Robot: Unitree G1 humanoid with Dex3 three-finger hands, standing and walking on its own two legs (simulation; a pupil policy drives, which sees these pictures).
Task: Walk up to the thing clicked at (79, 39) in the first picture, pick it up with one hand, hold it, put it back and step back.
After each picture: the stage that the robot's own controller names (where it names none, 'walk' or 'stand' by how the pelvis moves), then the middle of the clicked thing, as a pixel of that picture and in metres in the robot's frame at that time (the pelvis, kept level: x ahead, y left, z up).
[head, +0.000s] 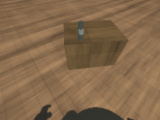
stand; (80, 31) +1.00 +0.18 -0.05
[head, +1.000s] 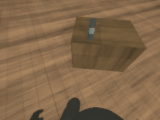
walk; (91, 30) +0.91 +0.11 -0.04
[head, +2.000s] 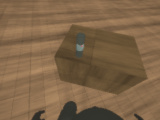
walk; (79, 46) +0.61 +0.15 -0.02
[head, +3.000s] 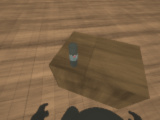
stand; (73, 56) +0.51 +0.19 -0.03
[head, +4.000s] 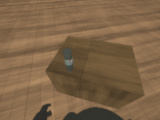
stand; (68, 60) +0.50 +0.22 -0.05
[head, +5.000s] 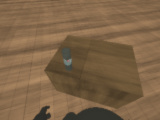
stand; (67, 60) +0.49 +0.23 -0.06
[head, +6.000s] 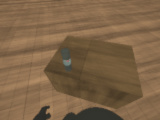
stand; (66, 61) +0.49 +0.23 -0.06
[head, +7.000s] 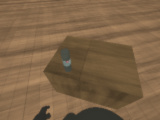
rise first; (66, 61) +0.48 +0.23 -0.06
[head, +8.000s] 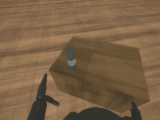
rise first; (71, 61) +0.49 +0.22 -0.05
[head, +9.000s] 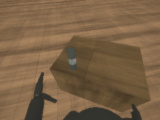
go down; (72, 60) +0.50 +0.22 -0.05
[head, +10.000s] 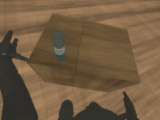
go down; (59, 48) +0.49 +0.20 +0.01
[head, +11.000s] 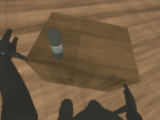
approach; (56, 47) +0.50 +0.21 +0.02
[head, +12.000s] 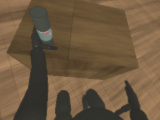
close; (45, 32) +0.53 +0.22 +0.07
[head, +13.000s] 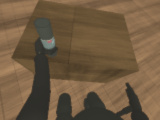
lift; (48, 41) +0.50 +0.21 +0.06
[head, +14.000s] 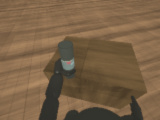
lift; (68, 62) +0.32 +0.15 +0.16
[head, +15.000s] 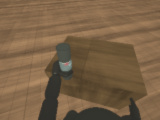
hold; (65, 64) +0.33 +0.17 +0.13
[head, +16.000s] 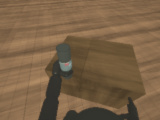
hold; (65, 63) +0.33 +0.17 +0.13
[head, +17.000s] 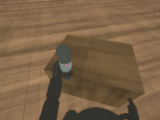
crouch; (65, 64) +0.33 +0.17 +0.12
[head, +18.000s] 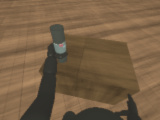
crouch; (60, 46) +0.43 +0.20 +0.17
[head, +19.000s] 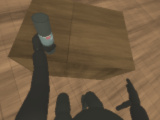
lower; (46, 37) +0.51 +0.22 +0.04
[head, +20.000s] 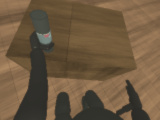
lower; (44, 35) +0.52 +0.22 +0.07
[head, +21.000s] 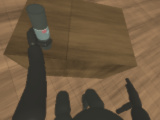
lower; (42, 31) +0.54 +0.22 +0.08
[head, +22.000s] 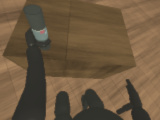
lower; (40, 32) +0.54 +0.23 +0.07
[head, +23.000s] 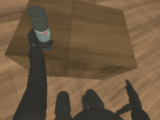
loosen; (43, 33) +0.53 +0.22 +0.07
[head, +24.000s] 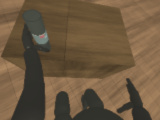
withdraw; (40, 36) +0.52 +0.22 +0.07
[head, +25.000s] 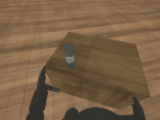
sink last; (69, 58) +0.48 +0.20 +0.00
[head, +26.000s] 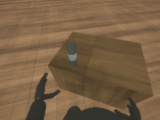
stand; (72, 56) +0.51 +0.20 +0.00
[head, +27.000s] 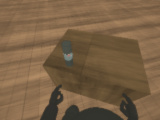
stand; (68, 55) +0.49 +0.21 +0.01
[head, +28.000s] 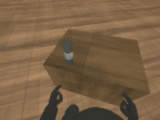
stand; (68, 54) +0.50 +0.21 +0.01
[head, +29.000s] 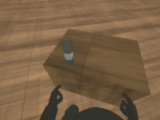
stand; (68, 55) +0.50 +0.21 +0.01
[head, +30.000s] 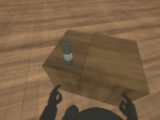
stand; (68, 55) +0.49 +0.21 +0.01
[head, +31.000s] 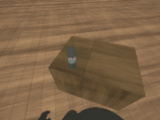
stand; (71, 59) +0.52 +0.20 -0.05
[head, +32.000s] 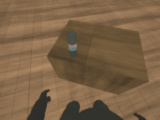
walk; (72, 46) +0.57 +0.17 -0.01
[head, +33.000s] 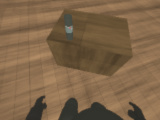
walk; (69, 28) +0.76 +0.27 -0.03
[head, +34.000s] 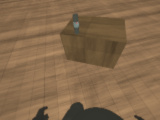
stand; (76, 24) +1.08 +0.30 -0.03
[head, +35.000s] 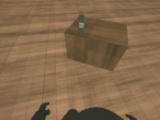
stand; (81, 25) +1.13 +0.22 -0.05
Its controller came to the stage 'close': yes
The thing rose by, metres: 0.21
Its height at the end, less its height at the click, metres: +0.00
